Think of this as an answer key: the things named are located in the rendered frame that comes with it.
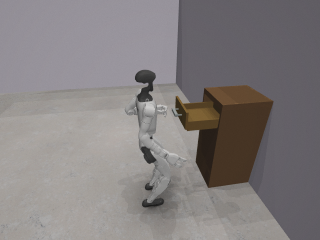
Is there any cabinet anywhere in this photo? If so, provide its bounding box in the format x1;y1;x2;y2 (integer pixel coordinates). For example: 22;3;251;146
195;85;274;188

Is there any robot right forearm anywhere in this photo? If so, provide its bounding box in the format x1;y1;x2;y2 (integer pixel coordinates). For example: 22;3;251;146
141;135;169;159

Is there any left robot upper arm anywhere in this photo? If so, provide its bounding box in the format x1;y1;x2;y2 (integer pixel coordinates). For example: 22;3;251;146
125;89;141;116

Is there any robot right shin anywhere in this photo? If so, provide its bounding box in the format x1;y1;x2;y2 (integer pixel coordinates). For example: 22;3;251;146
147;177;172;203

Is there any robot left forearm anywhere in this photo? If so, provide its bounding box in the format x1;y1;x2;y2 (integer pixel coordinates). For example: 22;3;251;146
133;107;138;115

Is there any robot right foot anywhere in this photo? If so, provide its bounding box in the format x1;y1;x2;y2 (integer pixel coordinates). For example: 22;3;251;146
142;198;164;208

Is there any drawer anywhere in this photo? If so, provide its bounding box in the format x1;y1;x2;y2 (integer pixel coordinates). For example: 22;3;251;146
175;96;221;131

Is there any handle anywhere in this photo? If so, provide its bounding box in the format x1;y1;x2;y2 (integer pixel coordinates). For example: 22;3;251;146
172;108;182;117

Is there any robot left hand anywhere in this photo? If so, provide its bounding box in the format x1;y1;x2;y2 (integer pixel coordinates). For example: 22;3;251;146
157;104;168;117

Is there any right robot upper arm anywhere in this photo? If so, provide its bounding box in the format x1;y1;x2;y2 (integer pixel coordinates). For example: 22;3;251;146
138;103;156;142

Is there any robot right hand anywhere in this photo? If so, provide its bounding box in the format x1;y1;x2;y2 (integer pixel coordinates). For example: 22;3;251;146
166;152;187;168

